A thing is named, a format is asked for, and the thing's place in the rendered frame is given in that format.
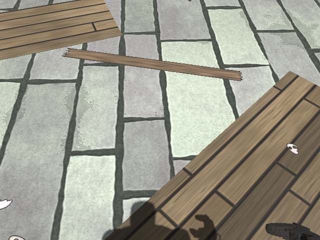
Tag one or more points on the right robot hand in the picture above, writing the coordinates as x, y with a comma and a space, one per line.
290, 231

